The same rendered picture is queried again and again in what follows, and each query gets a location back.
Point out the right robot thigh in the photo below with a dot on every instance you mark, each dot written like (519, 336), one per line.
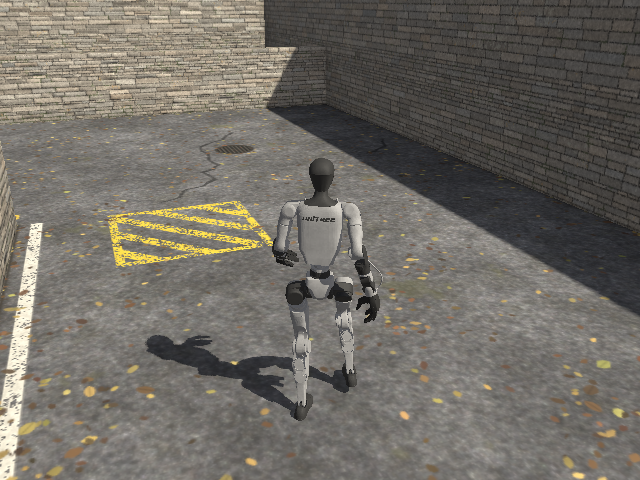
(342, 291)

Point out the right robot hand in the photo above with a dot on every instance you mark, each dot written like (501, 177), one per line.
(374, 302)

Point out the left robot upper arm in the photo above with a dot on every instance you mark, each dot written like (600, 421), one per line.
(288, 211)

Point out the right robot forearm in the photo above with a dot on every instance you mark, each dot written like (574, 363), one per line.
(363, 268)

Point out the left robot hand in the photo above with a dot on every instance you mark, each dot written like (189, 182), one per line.
(290, 256)

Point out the left robot forearm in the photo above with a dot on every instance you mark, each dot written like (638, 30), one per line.
(277, 254)

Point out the right robot upper arm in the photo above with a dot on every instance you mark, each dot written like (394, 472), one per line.
(352, 214)

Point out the robot right shin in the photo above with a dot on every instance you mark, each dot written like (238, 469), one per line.
(347, 344)

